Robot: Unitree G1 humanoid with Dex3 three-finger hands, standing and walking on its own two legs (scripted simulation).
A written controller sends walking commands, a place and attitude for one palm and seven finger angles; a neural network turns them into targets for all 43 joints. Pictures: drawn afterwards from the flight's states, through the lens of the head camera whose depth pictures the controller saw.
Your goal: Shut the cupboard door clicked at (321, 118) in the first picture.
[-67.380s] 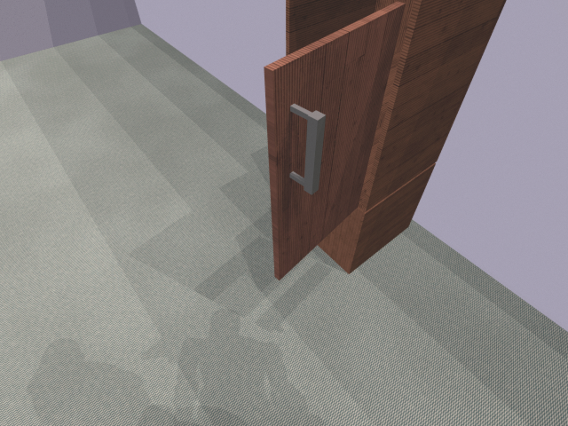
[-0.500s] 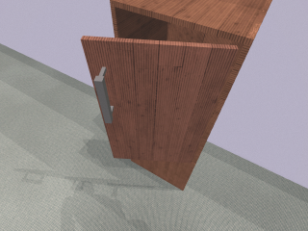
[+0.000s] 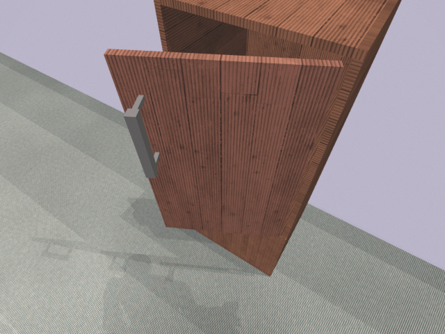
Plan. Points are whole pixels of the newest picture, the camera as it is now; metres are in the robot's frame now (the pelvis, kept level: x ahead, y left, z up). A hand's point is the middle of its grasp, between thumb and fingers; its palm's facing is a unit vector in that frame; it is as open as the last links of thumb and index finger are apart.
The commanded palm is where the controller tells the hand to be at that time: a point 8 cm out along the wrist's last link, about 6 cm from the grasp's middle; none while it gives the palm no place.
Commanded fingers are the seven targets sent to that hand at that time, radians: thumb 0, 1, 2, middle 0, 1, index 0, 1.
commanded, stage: come to a stop and stand still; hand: left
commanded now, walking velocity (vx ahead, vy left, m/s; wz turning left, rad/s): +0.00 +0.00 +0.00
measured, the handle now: (146, 139) +0.43 +0.19 +0.10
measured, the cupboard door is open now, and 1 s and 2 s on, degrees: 27 27 27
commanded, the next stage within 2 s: look again from close up in 1.22 s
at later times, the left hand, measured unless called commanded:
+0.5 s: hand out of the picture +0.01 +0.20 -0.16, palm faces +0.00 -0.98 -0.21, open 7.4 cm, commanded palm none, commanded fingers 0.00 0.90 0.90 -0.20 -0.30 -0.20 -0.30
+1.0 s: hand out of the picture -0.04 +0.18 -0.17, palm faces +0.02 -0.99 -0.15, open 7.4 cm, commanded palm none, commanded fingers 0.00 0.90 0.90 -0.20 -0.30 -0.20 -0.30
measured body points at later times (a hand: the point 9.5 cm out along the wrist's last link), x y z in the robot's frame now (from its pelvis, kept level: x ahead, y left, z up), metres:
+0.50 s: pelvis -0.04 +0.01 +0.01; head -0.04 +0.02 +0.46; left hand +0.01 +0.25 -0.15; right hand -0.05 -0.23 -0.14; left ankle +0.03 +0.11 -0.73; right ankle -0.02 -0.12 -0.73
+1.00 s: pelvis -0.01 +0.03 +0.01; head -0.01 +0.04 +0.46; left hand -0.04 +0.24 -0.15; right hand +0.01 -0.20 -0.14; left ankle +0.03 +0.11 -0.73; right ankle -0.02 -0.12 -0.73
